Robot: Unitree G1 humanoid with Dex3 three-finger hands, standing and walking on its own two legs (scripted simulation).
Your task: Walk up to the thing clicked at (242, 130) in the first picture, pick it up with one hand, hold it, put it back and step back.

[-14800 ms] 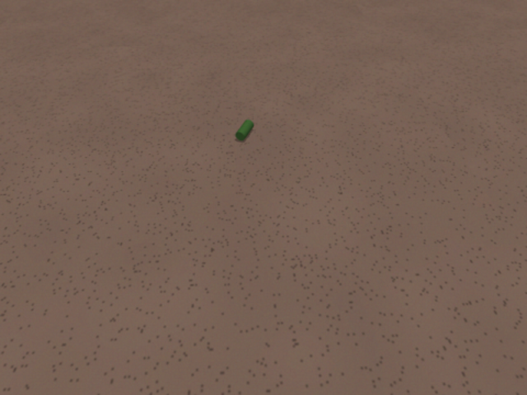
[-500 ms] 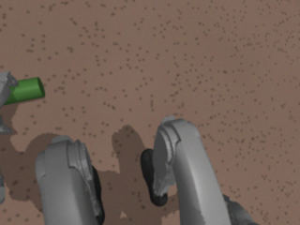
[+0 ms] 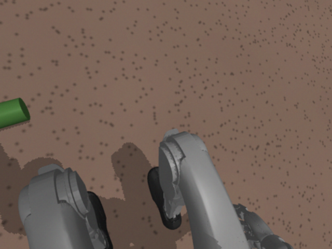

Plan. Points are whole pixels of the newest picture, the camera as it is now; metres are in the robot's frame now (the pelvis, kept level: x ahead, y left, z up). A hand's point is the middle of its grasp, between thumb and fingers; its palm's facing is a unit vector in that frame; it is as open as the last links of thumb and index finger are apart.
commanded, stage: rest palm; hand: left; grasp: from above
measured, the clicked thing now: out of the picture +0.46 +0.32 -0.29
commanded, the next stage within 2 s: close in 0.86 s
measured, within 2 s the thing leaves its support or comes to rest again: neither
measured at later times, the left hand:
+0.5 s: hand out of the picture +0.46 +0.33 -0.24, palm faces -0.43 -0.11 -0.90, open 14.3 cm
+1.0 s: hand out of the picture +0.45 +0.32 -0.26, palm faces -0.45 -0.15 -0.88, open 14.2 cm
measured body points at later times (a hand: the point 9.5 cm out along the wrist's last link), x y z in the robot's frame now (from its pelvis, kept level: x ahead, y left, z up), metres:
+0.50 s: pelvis +0.00 +0.01 -0.02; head +0.27 +0.12 +0.32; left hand +0.48 +0.33 -0.19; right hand +0.06 -0.26 -0.08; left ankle +0.07 +0.12 -0.29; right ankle +0.10 -0.11 -0.29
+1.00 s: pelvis +0.00 +0.00 -0.02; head +0.28 +0.11 +0.31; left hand +0.47 +0.33 -0.21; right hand +0.02 -0.25 -0.08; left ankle +0.07 +0.12 -0.29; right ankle +0.10 -0.11 -0.29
